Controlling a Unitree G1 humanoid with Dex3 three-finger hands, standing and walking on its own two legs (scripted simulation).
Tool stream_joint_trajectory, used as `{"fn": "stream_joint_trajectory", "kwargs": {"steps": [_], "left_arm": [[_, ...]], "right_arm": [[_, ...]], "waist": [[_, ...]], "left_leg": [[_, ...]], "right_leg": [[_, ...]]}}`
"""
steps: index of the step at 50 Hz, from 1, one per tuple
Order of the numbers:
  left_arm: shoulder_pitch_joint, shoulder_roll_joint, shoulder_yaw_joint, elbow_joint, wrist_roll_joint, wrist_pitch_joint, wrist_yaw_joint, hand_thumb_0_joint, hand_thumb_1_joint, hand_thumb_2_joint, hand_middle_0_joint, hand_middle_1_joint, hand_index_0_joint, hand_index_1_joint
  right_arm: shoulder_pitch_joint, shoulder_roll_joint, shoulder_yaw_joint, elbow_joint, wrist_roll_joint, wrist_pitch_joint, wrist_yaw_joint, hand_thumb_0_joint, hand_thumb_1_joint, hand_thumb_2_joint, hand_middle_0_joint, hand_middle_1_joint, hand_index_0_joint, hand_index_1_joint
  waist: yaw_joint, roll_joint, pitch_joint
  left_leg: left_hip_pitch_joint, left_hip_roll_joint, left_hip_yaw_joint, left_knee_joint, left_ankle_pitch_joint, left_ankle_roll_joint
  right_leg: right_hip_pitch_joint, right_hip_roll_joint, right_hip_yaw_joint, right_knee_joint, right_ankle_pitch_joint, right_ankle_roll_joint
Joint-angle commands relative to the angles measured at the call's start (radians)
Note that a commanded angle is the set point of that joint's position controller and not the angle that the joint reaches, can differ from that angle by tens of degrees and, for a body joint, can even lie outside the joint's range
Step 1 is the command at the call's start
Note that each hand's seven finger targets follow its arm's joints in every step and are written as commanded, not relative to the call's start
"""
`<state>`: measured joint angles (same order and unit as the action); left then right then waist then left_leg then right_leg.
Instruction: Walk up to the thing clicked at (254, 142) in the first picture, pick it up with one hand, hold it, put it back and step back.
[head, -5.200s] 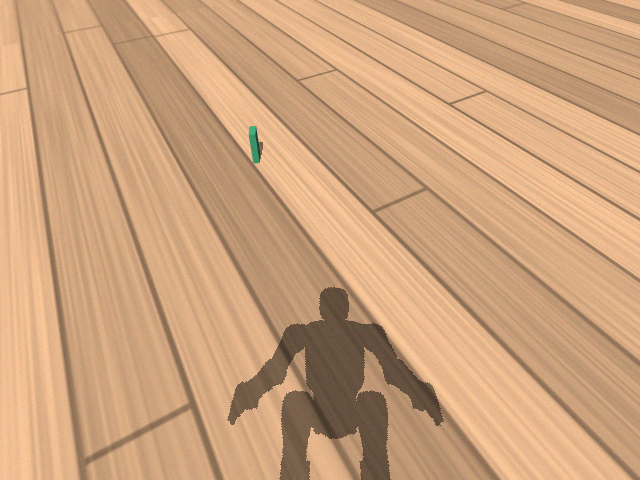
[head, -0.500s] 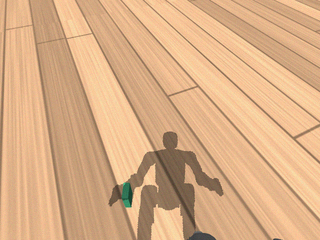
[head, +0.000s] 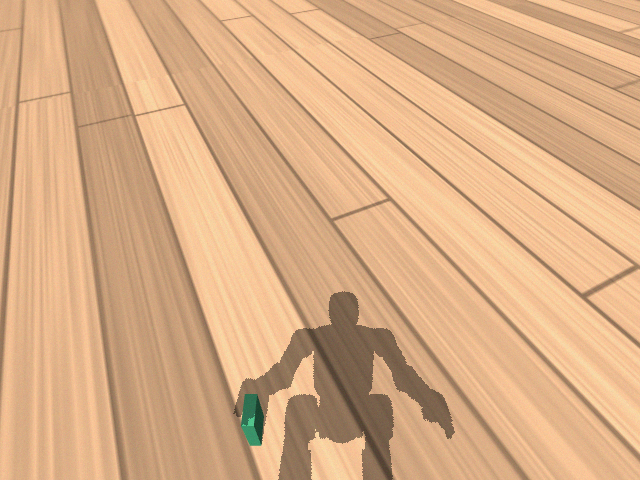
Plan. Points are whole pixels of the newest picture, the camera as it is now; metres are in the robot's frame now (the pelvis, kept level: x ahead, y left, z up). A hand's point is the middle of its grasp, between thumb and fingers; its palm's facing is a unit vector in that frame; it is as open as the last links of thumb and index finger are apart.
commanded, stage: walk up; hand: left
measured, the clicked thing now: (253, 420) +0.43 +0.21 -0.69
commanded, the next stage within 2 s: stand in 1.24 s
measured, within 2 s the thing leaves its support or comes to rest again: neither
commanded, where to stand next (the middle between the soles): +0.11 +0.01 m, yaw +2 degrees
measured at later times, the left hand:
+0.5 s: hand out of the picture +0.09 +0.26 -0.15, palm faces +0.01 -0.94 -0.33, open 7.4 cm
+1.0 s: hand out of the picture +0.11 +0.25 -0.15, palm faces +0.00 -0.95 -0.32, open 7.4 cm
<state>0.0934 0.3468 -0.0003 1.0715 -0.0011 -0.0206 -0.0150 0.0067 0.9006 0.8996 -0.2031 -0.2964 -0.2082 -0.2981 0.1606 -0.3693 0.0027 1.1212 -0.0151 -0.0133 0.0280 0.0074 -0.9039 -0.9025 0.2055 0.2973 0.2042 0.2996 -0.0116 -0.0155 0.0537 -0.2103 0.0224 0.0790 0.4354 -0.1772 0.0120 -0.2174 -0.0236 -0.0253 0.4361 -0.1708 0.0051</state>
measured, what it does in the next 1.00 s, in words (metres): stands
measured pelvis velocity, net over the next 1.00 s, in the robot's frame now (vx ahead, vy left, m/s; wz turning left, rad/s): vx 0.03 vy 0.00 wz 0.01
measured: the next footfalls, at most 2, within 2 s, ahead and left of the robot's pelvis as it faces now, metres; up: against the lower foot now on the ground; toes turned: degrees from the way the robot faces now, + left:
none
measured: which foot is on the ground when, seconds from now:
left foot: down 0.00-1.00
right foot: down 0.00-1.00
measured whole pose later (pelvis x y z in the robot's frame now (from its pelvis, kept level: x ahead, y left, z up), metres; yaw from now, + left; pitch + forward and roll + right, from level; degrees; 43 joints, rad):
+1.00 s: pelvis +0.03 +0.00 +0.01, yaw +1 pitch -2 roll +0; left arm 0.08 0.34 0.01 1.16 0.01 -0.01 0.00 0.01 0.90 0.90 -0.20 -0.30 -0.21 -0.30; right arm 0.08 -0.34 -0.01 1.17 -0.01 -0.01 0.01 0.01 -0.90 -0.90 0.20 0.30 0.20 0.30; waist -0.01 -0.01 0.04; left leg -0.11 0.01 0.07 0.31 -0.16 0.01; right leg -0.11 -0.03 -0.04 0.31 -0.15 0.02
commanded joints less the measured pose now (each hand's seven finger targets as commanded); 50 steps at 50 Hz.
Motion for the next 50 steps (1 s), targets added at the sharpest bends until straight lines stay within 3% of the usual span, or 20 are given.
{"fn": "stream_joint_trajectory", "kwargs": {"steps": [1, 7, 20, 25, 38, 50], "left_arm": [[-0.041, 0.219, 0.041, -0.024, 0.001, -0.019, 0.011, 0.0, 0.9, 0.9, -0.2, -0.3, -0.2, -0.3], [-0.043, 0.214, 0.036, 0.007, -0.001, -0.016, 0.012, 0.0, 0.9, 0.9, -0.2, -0.3, -0.2, -0.3], [-0.056, 0.202, 0.031, 0.05, 0.002, -0.012, 0.016, 0.0, 0.9, 0.9, -0.2, -0.3, -0.2, -0.3], [-0.06, 0.205, 0.031, 0.054, 0.006, -0.012, 0.017, 0.0, 0.9, 0.9, -0.2, -0.3, -0.2, -0.3], [-0.048, 0.206, 0.039, 0.041, 0.01, -0.015, 0.022, 0.0, 0.9, 0.9, -0.2, -0.3, -0.2, -0.3], [-0.051, 0.2, 0.043, 0.036, 0.013, -0.011, 0.023, 0.0, 0.9, 0.9, -0.2, -0.3, -0.2, -0.3]], "right_arm": [[-0.085, -0.207, -0.04, -0.047, 0.003, -0.034, -0.019, 0.0, -0.9, -0.9, 0.2, 0.3, 0.2, 0.3], [-0.102, -0.21, -0.042, -0.029, 0.005, -0.035, -0.025, 0.0, -0.9, -0.9, 0.2, 0.3, 0.2, 0.3], [-0.134, -0.201, -0.052, -0.009, 0.01, -0.026, -0.029, 0.0, -0.9, -0.9, 0.2, 0.3, 0.2, 0.3], [-0.152, -0.198, -0.053, -0.01, 0.009, -0.021, -0.028, 0.0, -0.9, -0.9, 0.2, 0.3, 0.2, 0.3], [-0.15, -0.184, -0.05, -0.011, 0.007, -0.018, -0.027, 0.0, -0.9, -0.9, 0.2, 0.3, 0.2, 0.3], [-0.132, -0.184, -0.053, -0.012, 0.008, -0.017, -0.029, 0.0, -0.9, -0.9, 0.2, 0.3, 0.2, 0.3]], "waist": [[0.023, 0.056, -0.068], [0.021, 0.057, -0.102], [0.011, 0.017, -0.096], [0.009, 0.003, -0.067], [0.015, 0.018, -0.102], [0.007, 0.021, -0.082]], "left_leg": [[-0.009, 0.12, -0.168, -0.161, -0.112, 0.019], [0.054, 0.128, -0.15, -0.158, 0.018, 0.02], [0.117, 0.129, -0.142, -0.179, 0.093, 0.014], [0.115, 0.119, -0.141, -0.194, 0.049, 0.009], [0.134, 0.116, -0.131, -0.184, 0.105, 0.006], [0.116, 0.12, -0.135, -0.187, 0.088, 0.009]], "right_leg": [[0.056, -0.099, 0.127, -0.125, -0.037, -0.043], [0.085, -0.105, 0.11, -0.132, 0.067, -0.033], [0.081, -0.111, 0.098, -0.159, 0.11, -0.015], [0.062, -0.112, 0.099, -0.176, 0.088, -0.011], [0.105, -0.119, 0.095, -0.182, 0.127, -0.01], [0.105, -0.109, 0.086, -0.181, 0.101, -0.015]]}}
